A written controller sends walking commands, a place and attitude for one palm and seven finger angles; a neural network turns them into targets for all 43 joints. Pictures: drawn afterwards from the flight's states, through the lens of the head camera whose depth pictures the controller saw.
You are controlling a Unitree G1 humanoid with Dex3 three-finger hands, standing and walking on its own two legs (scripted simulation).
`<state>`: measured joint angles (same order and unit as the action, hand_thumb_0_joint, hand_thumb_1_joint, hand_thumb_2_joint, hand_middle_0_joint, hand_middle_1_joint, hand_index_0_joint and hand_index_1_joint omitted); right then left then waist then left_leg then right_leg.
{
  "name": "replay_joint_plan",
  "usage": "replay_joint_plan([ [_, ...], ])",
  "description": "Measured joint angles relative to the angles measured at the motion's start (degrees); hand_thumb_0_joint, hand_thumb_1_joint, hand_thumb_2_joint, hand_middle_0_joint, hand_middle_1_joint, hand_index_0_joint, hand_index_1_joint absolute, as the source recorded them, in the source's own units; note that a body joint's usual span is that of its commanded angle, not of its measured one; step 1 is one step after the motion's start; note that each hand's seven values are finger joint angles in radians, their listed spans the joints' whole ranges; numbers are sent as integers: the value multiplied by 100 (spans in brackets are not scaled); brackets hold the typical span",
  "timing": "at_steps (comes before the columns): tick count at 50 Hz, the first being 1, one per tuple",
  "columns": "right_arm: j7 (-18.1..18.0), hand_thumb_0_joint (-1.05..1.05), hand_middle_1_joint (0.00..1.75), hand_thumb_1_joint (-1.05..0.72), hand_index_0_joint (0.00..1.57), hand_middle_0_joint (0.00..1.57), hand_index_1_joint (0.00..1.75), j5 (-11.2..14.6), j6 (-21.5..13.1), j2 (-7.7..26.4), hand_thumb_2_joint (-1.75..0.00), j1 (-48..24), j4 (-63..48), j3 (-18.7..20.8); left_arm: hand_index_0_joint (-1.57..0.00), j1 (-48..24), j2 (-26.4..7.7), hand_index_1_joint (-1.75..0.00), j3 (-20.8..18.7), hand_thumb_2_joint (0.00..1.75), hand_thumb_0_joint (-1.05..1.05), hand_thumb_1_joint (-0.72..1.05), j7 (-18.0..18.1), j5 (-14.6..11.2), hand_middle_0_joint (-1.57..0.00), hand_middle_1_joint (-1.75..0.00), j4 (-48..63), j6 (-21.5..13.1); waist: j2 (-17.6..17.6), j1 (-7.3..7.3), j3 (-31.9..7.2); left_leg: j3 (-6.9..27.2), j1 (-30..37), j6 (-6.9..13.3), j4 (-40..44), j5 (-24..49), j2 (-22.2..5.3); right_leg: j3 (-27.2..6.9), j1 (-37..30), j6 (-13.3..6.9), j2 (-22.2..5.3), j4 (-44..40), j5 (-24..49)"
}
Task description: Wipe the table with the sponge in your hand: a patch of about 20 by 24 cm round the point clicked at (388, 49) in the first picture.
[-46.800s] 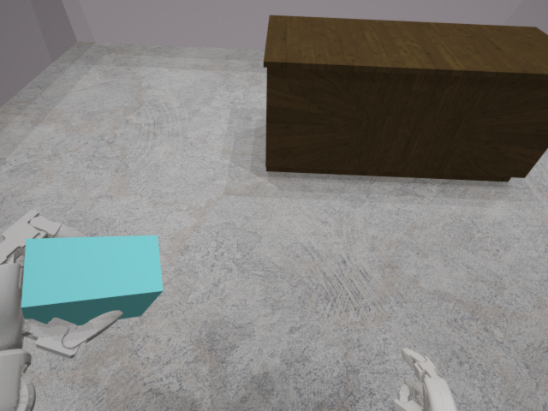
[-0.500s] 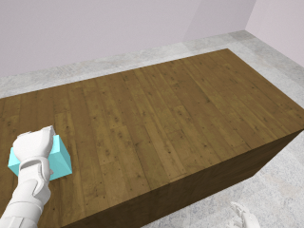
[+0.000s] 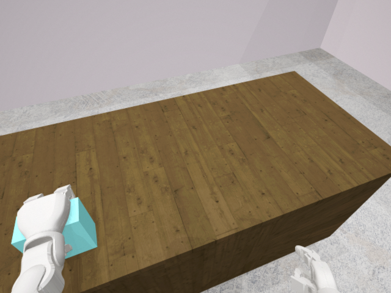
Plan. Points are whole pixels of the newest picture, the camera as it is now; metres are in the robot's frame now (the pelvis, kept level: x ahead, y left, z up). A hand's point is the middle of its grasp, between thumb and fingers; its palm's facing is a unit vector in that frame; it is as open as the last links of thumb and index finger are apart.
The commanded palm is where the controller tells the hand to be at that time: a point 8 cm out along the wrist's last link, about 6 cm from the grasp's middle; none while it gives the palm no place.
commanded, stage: wipe back along the first lane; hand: left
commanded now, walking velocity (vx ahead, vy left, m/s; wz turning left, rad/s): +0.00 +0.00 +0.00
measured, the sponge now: (63, 236) +0.23 +0.34 -0.05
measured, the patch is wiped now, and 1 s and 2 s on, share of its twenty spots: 1.00 1.00 1.00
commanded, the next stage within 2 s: lift the sponge slowly off the table in 0.26 s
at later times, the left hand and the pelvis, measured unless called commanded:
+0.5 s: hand (58, 238) +0.21 +0.32 +0.00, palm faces -0.05 -0.06 -1.00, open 10.5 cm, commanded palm +0.17 +0.30 +0.04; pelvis -0.01 +0.00 +0.00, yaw +0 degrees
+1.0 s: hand (55, 245) +0.19 +0.31 +0.01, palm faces -0.06 -0.11 -0.99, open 10.5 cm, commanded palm +0.17 +0.30 +0.07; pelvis +0.00 +0.00 +0.01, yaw +0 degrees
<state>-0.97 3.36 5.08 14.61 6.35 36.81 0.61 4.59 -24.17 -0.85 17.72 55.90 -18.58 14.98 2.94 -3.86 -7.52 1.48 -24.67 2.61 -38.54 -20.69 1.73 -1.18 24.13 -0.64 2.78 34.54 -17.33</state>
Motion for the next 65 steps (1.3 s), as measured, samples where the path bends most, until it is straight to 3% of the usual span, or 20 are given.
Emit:
replay_joint_plan([
  [20, -31, 1, 30, -90, 20, 20, 30, -46, -55, -83, -89, -65, 30, -25, -64, 428, 193, -139, 111, 106, 0, -50, 73, 69, -62, -136, 357, 46, 2, -104, 38, -35, 138, -6, 56, 43, 3, -38, -104, -8, -2, -2, 27],
  [30, -64, 1, 30, -90, 20, 20, 30, -64, -69, -84, -89, -97, 49, 6, -64, 530, 186, -139, 167, 106, -1, -50, -74, 31, -63, -136, 550, 125, 18, -102, 116, -29, 298, 3, 122, 64, 6, -38, -273, -8, -6, -84, 53],
  [65, -164, 1, 30, -90, 20, 20, 30, -169, -159, -150, -89, -454, 260, -82, -70, 716, 54, -132, 244, 106, -1, -54, -675, -81, -69, -129, 1209, 14, 54, -351, 546, 25, 1205, -8, 759, 348, 3, -22, -1226, -35, -17, -790, 356],
])
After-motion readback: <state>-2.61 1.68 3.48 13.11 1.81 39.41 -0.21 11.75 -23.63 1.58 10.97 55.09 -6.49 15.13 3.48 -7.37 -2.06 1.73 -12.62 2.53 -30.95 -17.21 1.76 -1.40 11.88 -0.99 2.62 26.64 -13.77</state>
